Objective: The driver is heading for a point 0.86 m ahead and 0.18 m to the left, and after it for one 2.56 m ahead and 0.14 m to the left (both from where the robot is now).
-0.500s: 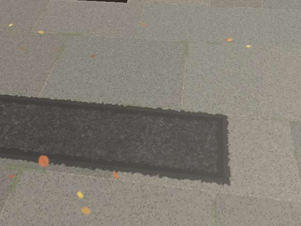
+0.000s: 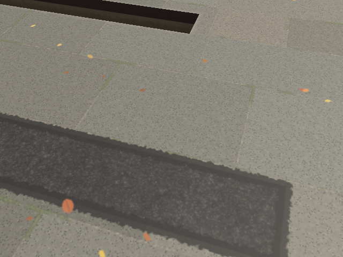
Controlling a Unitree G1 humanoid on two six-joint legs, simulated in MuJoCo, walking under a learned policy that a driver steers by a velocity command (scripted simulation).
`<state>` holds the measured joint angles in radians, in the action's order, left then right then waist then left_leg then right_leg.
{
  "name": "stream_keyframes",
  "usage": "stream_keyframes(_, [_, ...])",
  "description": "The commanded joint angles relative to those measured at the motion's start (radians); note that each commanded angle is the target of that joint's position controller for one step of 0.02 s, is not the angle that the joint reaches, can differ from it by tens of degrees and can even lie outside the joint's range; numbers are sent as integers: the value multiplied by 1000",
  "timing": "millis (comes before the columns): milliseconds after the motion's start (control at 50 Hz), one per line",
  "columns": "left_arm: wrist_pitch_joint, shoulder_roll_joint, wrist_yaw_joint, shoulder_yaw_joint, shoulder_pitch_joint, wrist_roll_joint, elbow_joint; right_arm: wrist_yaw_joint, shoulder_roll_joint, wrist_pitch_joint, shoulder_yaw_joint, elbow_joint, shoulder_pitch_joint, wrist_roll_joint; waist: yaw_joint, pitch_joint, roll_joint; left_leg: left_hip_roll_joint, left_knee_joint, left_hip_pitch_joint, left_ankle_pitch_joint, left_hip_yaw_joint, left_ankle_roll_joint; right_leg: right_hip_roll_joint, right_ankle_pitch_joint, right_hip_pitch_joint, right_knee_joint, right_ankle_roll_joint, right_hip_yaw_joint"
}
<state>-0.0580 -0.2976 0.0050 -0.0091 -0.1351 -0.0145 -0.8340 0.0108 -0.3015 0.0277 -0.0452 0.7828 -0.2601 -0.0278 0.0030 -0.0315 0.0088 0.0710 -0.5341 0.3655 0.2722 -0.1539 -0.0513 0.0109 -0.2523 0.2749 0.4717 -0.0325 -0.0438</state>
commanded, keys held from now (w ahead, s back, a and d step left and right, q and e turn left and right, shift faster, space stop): w+q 0.50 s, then w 0.50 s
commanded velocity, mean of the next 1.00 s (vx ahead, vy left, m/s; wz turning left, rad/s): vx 0.46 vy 0.00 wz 0.40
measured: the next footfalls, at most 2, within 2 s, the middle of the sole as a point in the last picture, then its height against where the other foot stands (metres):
left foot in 0.48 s outside the picture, level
right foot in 1.00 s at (160, 208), level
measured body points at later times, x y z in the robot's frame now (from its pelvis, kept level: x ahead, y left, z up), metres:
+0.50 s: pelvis +0.22 +0.06 -0.03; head +0.26 +0.07 +0.42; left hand +0.09 +0.31 -0.15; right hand +0.53 -0.07 -0.09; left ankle +0.32 +0.18 -0.74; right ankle +0.02 -0.12 -0.70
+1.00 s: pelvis +0.52 +0.13 -0.01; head +0.54 +0.14 +0.44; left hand +0.64 +0.43 -0.09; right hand +0.63 -0.14 -0.13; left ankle +0.32 +0.18 -0.74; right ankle +0.68 +0.08 -0.74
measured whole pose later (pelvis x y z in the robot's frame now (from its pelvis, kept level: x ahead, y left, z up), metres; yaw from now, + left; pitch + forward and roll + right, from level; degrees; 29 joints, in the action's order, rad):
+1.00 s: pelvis +0.52 +0.13 -0.01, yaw +23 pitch +3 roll +2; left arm -0.11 -0.26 -0.04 -0.02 -0.06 0.00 -0.70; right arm 0.00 -0.30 0.04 -0.07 0.80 -0.42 -0.01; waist 0.08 0.00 -0.03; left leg 0.05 -0.38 -0.02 0.44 -0.04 -0.03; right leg -0.03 -0.03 0.50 0.48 -0.04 0.01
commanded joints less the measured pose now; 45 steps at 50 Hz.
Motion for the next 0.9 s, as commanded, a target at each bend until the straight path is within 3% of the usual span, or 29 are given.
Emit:
stream_keyframes(20, [4, -256, 18, -70, -176, 33, 8, -26, -39, 39, 0, -127, 114, -11, -73, 24, -279, -19, -388, 517, 249, 59, -14, -434, -476, -326, -333, -192, -590])
stream_keyframes(40, [-12, -202, 19, -60, -116, 19, 25, -24, -102, 43, -13, -109, 111, -3, -58, 86, -216, -83, -512, 551, 178, 40, 2, -412, -543, -287, -355, -207, -585])
stream_keyframes(60, [-25, -146, 19, -46, -90, 10, 29, -25, -128, 39, -24, -93, 99, -3, -47, 118, -163, -95, -549, 578, 103, 20, 15, -367, -452, -293, -349, -173, -479])
stream_keyframes(80, [-32, -118, 15, -37, -81, 12, 36, -26, -113, 34, -23, -70, 75, -1, -36, 107, -147, -112, -572, 555, 62, 29, 22, -324, -341, -297, -340, -142, -374])
stream_keyframes(140, [-51, -89, 11, -29, -156, 28, 1, -39, -64, 46, -14, -88, 147, -11, -72, 123, -123, -129, -589, 560, -89, 69, 23, -272, -37, -311, -351, -122, -161])
stream_keyframes(180, [-51, -85, 11, -24, -202, 32, -23, -47, -42, 45, -8, -107, 169, -13, -84, 107, -130, -138, -564, 555, -150, 89, 24, -260, 68, -328, -349, -125, -81])
stream_keyframes(240, [-49, -100, 6, -24, -231, 32, -35, -66, -19, 38, -1, -144, 234, -14, -100, 133, -121, -155, -417, 516, -220, 126, 31, -260, 151, -321, -359, -133, 9])
stream_keyframes(300, [-47, -131, 8, -32, -268, 26, -39, -89, 13, 36, 14, -203, 344, -14, -127, 186, -97, -156, -260, 464, -252, 184, 23, -271, 207, -314, -381, -119, 70])
stream_keyframes(340, [-46, -138, 3, -33, -285, 22, -43, -102, 13, 37, 17, -223, 374, -16, -125, 212, -87, -149, -162, 425, -255, 219, 3, -278, 265, -345, -382, -111, 110])
stream_keyframes(380, [-41, -168, 1, -42, -288, 16, -43, -110, -2, 34, 8, -241, 371, -13, -100, 194, -98, -109, -93, 314, -235, 268, -24, -283, 542, -366, -331, -99, 160])
stream_keyframes(420, [-28, -199, 8, -57, -295, 7, -38, -108, -48, 24, -15, -247, 317, -2, -45, 109, -151, -46, -83, 175, -173, 307, -60, -285, 948, -420, -188, -78, 205])
stream_keyframes(440, [-18, -214, 16, -64, -284, 6, -34, -104, -87, 18, -35, -230, 215, -3, 21, 49, -162, -12, -81, 49, -136, 315, -85, -284, 1080, -415, -47, -66, 219])
stream_keyframes(460, [-10, -216, 23, -68, -268, 6, -25, -91, -143, 12, -65, -187, 53, -6, 110, -40, -143, 11, -34, -181, -180, 300, -121, -262, 1080, -331, 149, -43, 236])
stream_keyframes(480, [-19, -199, 29, -60, -269, 15, -4, -65, -198, 1, -94, -146, -106, -5, 184, -114, -84, -51, -27, -482, -177, 172, -153, -222, 836, -88, 400, -10, 223])
stream_keyframes(500, [-43, -31, 19, -17, -370, 52, 58, -43, -286, -2, -103, -147, -115, 4, 60, -256, 223, -357, -9, -856, -118, -350, -317, -39, -187, 339, 796, 49, 199])
stream_keyframes(520, [-84, -97, 9, -22, -299, 25, 75, -37, -221, 13, -83, -177, -129, 20, 112, -457, 155, -472, 197, -861, 20, -697, -408, 16, -323, 406, 986, 50, -37])
stream_keyframes(540, [-100, -147, 5, -42, -161, -18, 114, -41, -165, 28, -67, -159, -104, 30, 133, -301, 98, -414, 233, -746, -37, -525, -329, -45, -209, 485, 984, 33, -66])
stream_keyframes(560, [-104, -125, 8, -32, -146, -23, 126, -44, -135, 40, -60, -145, -57, 22, 85, -166, 43, -363, 236, -575, -122, -362, -282, -97, -120, 476, 890, 22, -46])
stream_keyframes(580, [-101, -119, 13, -36, -151, -6, 108, -48, -108, 46, -51, -151, 0, 22, 38, -94, -9, -319, 249, -421, -192, -257, -254, -133, -74, 428, 815, 28, -32])
stream_keyframes(600, [-85, -124, 13, -44, -180, 0, 95, -47, -79, 50, -39, -159, 35, 34, -2, -59, 6, -284, 274, -316, -259, -181, -245, -156, -52, 364, 766, 32, -35])
stream_keyframes(640, [-50, -92, 4, -44, -218, 11, 83, -53, -84, 62, -40, -154, 48, 39, -42, -30, 25, -274, 334, -174, -287, -136, -258, -168, -39, 288, 713, 46, -26])
stream_keyframes(700, [-24, -62, 9, -39, -129, 29, 114, -45, -106, 79, -45, -122, 24, 32, -35, 49, 32, -250, 395, -61, -245, -56, -253, -175, 84, 332, 578, 80, -12])
stream_keyframes(800, [-48, -28, -11, -29, 69, 17, 160, -19, -129, 68, -49, -85, -59, 20, 44, 86, 29, -204, 399, -79, -211, 33, -178, -118, 429, 294, 214, 75, 29])
stream_keyframes(840, [-52, -36, -21, -31, 117, 5, 171, -18, -144, 62, -53, -66, -95, 13, 66, 95, 43, -231, 381, -161, -199, 15, -174, -106, 430, 314, 146, 69, 20])
stream_keyframes(900, [-57, -50, -39, -37, 183, 5, 204, -12, -143, 43, -57, -39, -140, 9, 83, 104, 48, -285, 311, -314, -240, -21, -162, -91, 334, 379, 65, 40, 9])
